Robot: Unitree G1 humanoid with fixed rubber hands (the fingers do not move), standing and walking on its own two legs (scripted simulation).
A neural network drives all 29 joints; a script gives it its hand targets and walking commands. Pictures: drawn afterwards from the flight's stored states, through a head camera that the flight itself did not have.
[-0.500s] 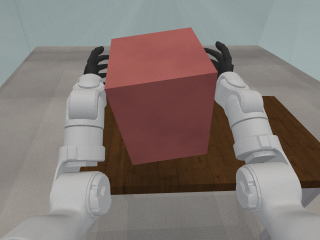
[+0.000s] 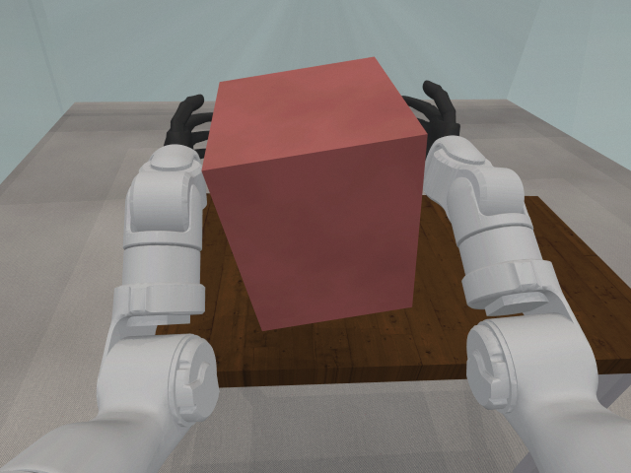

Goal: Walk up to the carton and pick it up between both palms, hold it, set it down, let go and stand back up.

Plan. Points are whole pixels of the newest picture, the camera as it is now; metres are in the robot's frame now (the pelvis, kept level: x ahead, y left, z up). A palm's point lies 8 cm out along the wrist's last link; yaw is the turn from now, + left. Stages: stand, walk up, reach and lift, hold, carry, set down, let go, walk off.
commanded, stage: hold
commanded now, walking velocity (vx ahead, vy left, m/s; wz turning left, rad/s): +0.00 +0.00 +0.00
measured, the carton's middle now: (317, 196) +0.40 -0.01 +0.22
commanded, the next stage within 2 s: set down in 0.96 s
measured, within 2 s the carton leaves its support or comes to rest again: neither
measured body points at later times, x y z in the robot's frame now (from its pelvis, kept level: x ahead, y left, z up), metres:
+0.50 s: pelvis +0.00 +0.00 +0.00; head -0.07 +0.01 +0.44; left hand +0.39 +0.14 +0.28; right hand +0.39 -0.15 +0.30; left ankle +0.05 +0.11 -0.74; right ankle +0.03 -0.12 -0.74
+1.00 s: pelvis +0.00 +0.00 +0.00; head -0.07 +0.01 +0.44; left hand +0.39 +0.14 +0.28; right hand +0.39 -0.15 +0.30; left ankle +0.05 +0.11 -0.74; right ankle +0.03 -0.12 -0.74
